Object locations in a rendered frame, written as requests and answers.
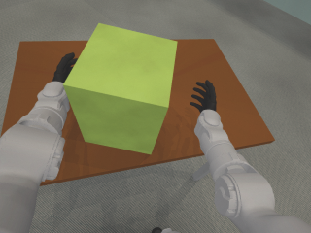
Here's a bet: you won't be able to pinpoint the carton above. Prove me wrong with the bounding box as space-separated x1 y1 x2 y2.
63 23 178 154

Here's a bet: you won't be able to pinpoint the table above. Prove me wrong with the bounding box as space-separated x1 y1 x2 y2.
0 39 275 186

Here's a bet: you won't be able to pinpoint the robot left forearm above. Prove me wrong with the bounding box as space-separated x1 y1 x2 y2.
0 81 70 151

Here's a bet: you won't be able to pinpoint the robot right forearm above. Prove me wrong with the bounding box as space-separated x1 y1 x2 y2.
194 109 275 204

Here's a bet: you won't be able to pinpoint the left robot hand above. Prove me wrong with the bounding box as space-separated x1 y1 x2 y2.
52 52 78 83

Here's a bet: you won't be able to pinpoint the right robot hand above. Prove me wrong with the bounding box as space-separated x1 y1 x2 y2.
190 80 217 112

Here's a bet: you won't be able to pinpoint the right robot upper arm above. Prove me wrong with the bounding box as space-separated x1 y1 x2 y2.
214 173 311 233

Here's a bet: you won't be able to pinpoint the left robot upper arm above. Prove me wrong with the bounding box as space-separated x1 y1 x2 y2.
0 124 65 233

